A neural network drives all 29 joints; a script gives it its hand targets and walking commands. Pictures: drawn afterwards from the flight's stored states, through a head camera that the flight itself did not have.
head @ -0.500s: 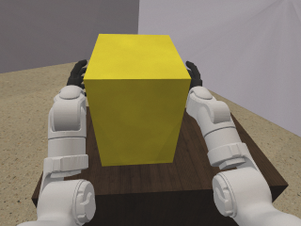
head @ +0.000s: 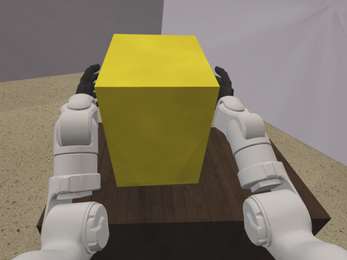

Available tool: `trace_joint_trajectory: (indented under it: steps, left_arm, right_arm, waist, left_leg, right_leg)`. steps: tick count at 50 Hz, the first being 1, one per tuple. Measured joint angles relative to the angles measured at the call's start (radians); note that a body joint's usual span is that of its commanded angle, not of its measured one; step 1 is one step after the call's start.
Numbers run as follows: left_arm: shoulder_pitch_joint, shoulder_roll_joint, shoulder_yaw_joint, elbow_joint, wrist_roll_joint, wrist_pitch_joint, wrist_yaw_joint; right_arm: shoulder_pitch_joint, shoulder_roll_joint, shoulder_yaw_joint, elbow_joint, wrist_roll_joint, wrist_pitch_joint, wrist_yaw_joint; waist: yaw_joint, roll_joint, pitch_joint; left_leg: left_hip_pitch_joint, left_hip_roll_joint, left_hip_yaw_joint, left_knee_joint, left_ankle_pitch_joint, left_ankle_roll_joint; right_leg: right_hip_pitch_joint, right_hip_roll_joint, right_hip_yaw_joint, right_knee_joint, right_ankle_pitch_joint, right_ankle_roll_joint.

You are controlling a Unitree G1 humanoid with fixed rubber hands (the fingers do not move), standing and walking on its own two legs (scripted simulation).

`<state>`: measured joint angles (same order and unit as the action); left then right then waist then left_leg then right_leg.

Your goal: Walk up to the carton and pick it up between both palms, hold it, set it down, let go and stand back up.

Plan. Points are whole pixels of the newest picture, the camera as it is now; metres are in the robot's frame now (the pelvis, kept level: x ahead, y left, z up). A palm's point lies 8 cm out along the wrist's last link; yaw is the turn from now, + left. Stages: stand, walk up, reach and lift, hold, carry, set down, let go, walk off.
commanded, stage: hold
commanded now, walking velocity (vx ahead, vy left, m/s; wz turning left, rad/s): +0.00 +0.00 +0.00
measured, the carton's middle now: (156, 109) +0.41 +0.02 +0.22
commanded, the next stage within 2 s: none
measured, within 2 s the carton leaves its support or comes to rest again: neither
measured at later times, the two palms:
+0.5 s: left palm (92, 94) +0.37 +0.16 +0.27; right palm (228, 101) +0.37 -0.13 +0.27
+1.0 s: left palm (94, 96) +0.37 +0.15 +0.27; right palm (228, 108) +0.36 -0.14 +0.26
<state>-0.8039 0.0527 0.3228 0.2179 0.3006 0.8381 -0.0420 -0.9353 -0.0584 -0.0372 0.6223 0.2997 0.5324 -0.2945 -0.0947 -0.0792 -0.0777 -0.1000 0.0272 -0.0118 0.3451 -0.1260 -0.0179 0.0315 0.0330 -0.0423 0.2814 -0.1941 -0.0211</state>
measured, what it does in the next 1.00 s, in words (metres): stands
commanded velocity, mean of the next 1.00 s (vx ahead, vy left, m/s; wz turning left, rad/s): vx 0.00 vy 0.00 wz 0.00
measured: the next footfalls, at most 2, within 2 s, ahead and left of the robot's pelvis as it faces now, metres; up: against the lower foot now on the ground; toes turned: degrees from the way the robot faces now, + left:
none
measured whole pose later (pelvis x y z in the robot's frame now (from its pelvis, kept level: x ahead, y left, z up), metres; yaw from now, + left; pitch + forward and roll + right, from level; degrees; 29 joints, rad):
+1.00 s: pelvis +0.00 +0.00 +0.00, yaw -1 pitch -7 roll -1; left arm -0.80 0.02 0.35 0.19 0.30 0.85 -0.03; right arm -0.89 -0.09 0.04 0.57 0.32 0.54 -0.31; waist -0.09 -0.03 -0.07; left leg -0.09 0.03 0.01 0.33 -0.12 -0.01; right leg 0.03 0.03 -0.02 0.29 -0.19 -0.01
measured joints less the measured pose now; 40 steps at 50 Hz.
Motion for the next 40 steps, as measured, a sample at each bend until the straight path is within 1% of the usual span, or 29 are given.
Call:
trace_joint_trajectory:
  steps: [2,5,7,11,17,22,25,28,30,33,35,38,40]
  left_arm:
    - [-0.007,-0.002,-0.008,0.008,-0.002,-0.008,0.011]
    - [-0.009,-0.006,-0.013,0.006,0.01,0.0,0.015]
    - [-0.006,-0.012,-0.01,0.009,0.016,0.006,0.014]
    - [0.029,-0.029,-0.016,-0.025,0.021,0.02,0.015]
    - [0.011,-0.051,0.018,0.009,0.017,0.021,0.025]
    - [0.003,-0.035,-0.001,-0.014,-0.024,0.003,0.043]
    - [-0.02,-0.033,0.026,0.019,-0.011,-0.012,0.029]
    - [-0.018,-0.025,0.038,0.027,0.017,0.0,0.001]
    - [-0.005,-0.019,0.031,0.02,0.025,0.013,-0.008]
    - [0.025,-0.011,0.009,-0.008,0.018,0.026,-0.009]
    - [0.042,-0.01,-0.005,-0.026,0.009,0.023,-0.004]
    - [0.059,-0.015,-0.016,-0.054,0.001,0.018,0.003]
    - [0.051,-0.024,-0.006,-0.043,0.009,0.015,0.003]
  right_arm:
    - [-0.008,-0.007,-0.009,0.008,0.003,-0.006,0.006]
    - [-0.018,-0.012,-0.007,0.029,0.0,-0.01,0.019]
    - [-0.013,-0.02,0.009,0.033,0.001,-0.004,0.022]
    - [0.024,-0.035,0.048,0.004,0.025,0.004,0.017]
    - [0.044,-0.036,0.049,0.013,0.022,0.003,0.017]
    - [0.046,-0.047,0.06,-0.04,0.024,-0.005,0.005]
    - [0.008,-0.037,0.038,-0.009,0.011,0.003,0.004]
    - [-0.02,-0.023,0.031,0.031,-0.001,0.014,0.006]
    - [-0.023,-0.015,0.029,0.045,-0.002,0.021,0.007]
    - [-0.008,-0.009,0.033,0.035,0.004,0.022,0.006]
    - [0.014,-0.013,0.043,0.004,0.014,0.023,0.0]
    - [0.036,-0.018,0.05,-0.037,0.027,0.022,-0.008]
    - [0.037,-0.014,0.035,-0.032,0.026,0.022,-0.007]
  waist:
    - [-0.001,0.003,-0.001]
    - [-0.005,0.013,0.005]
    - [-0.007,0.022,0.008]
    - [-0.011,0.043,0.012]
    - [0.003,0.054,0.007]
    - [0.017,0.055,-0.008]
    - [0.024,0.043,-0.005]
    - [0.016,0.025,-0.003]
    - [0.008,0.015,-0.007]
    - [-0.004,0.009,-0.009]
    - [-0.012,0.01,-0.007]
    - [-0.017,0.022,0.003]
    - [-0.02,0.032,0.011]
  left_leg:
    - [-0.006,-0.001,0.0,0.005,-0.002,0.001]
    - [0.002,-0.004,0.006,0.001,-0.003,0.005]
    - [0.009,-0.006,0.011,-0.003,-0.003,0.009]
    - [0.02,-0.007,0.019,-0.001,-0.009,0.013]
    - [0.023,-0.007,0.03,-0.005,-0.01,0.016]
    - [0.003,0.001,0.025,0.0,-0.009,0.01]
    - [0.012,0.004,0.021,-0.005,-0.008,0.008]
    - [0.027,0.003,0.013,-0.016,-0.003,0.003]
    - [0.027,0.002,0.007,-0.018,-0.002,-0.001]
    - [0.024,0.001,-0.001,-0.013,-0.005,-0.006]
    - [0.022,0.0,-0.006,-0.008,-0.008,-0.007]
    - [0.024,0.0,-0.004,0.002,-0.013,-0.005]
    - [0.027,-0.002,-0.002,0.002,-0.013,-0.002]
  right_leg:
    - [-0.004,-0.001,0.0,0.0,0.0,0.001]
    - [0.002,-0.005,0.005,-0.002,0.0,0.005]
    - [0.006,-0.008,0.01,-0.005,0.001,0.008]
    - [0.018,-0.01,0.018,-0.008,0.001,0.013]
    - [0.008,-0.01,0.028,0.006,-0.006,0.013]
    - [-0.007,-0.002,0.025,0.002,-0.001,0.007]
    - [0.003,0.002,0.021,-0.002,-0.001,0.004]
    - [0.016,0.002,0.014,-0.004,-0.005,0.0]
    - [0.018,0.002,0.007,-0.004,-0.008,-0.004]
    - [0.019,0.001,0.0,-0.002,-0.011,-0.004]
    - [0.022,0.001,-0.005,-0.003,-0.012,-0.003]
    - [0.026,0.001,-0.003,0.0,-0.012,0.0]
    - [0.028,-0.001,-0.001,0.002,-0.013,0.001]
